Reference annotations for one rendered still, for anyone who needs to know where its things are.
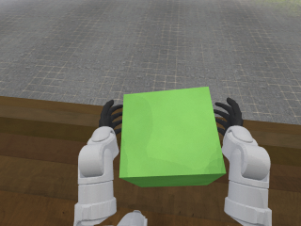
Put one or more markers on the left robot hand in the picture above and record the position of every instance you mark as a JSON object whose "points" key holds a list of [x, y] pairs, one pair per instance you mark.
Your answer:
{"points": [[107, 117]]}

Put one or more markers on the carton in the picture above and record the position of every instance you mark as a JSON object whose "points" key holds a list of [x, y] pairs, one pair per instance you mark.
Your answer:
{"points": [[170, 138]]}

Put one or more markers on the robot right forearm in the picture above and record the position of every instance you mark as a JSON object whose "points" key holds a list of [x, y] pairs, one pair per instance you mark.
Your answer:
{"points": [[249, 176]]}

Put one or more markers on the robot left forearm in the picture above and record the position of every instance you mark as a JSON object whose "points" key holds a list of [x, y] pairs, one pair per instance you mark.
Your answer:
{"points": [[96, 201]]}

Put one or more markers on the right robot hand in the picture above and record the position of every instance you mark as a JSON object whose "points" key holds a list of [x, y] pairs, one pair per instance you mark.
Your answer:
{"points": [[234, 118]]}

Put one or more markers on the left robot thigh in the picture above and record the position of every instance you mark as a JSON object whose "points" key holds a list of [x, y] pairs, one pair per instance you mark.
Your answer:
{"points": [[133, 219]]}

